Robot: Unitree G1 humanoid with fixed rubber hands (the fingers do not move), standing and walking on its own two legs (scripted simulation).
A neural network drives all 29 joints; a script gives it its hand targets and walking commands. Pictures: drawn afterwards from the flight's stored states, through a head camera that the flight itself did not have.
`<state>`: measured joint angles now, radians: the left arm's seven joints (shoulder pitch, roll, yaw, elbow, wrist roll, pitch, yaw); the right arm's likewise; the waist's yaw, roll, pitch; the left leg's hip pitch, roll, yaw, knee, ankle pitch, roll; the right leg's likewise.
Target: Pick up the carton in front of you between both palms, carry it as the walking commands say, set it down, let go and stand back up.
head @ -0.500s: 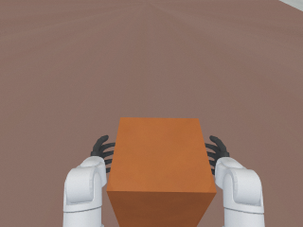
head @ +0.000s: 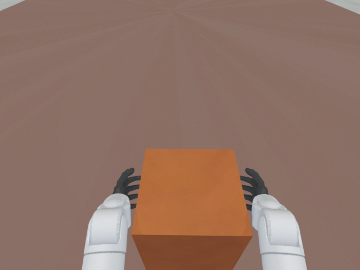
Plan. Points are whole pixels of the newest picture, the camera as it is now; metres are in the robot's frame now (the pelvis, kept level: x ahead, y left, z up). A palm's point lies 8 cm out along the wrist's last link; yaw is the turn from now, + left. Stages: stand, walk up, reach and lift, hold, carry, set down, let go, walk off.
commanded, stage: carry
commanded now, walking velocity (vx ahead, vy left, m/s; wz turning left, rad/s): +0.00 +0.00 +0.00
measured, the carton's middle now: (189, 213) +0.29 +0.00 -0.03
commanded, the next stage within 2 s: hold in 1.04 s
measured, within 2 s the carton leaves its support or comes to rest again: neither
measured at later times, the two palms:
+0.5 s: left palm (123, 213) +0.25 +0.14 +0.05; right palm (266, 215) +0.25 -0.16 +0.05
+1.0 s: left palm (126, 220) +0.23 +0.13 +0.04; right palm (271, 222) +0.23 -0.17 +0.05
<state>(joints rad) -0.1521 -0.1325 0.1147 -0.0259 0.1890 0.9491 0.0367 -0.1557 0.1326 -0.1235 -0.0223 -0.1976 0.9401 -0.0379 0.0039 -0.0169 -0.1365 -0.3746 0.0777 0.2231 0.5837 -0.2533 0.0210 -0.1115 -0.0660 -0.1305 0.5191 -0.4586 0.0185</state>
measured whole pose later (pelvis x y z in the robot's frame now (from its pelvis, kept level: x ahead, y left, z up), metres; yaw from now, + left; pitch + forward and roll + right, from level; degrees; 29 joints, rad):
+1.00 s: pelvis -0.06 -0.01 +0.00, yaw +0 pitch +1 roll +0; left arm -0.24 -0.15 0.19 0.20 0.25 0.75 0.01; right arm -0.25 0.15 -0.21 0.21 -0.26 0.73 -0.01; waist 0.00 -0.01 -0.09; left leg -0.40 0.11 0.21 0.51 -0.12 0.01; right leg -0.19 -0.02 -0.13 0.56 -0.39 -0.02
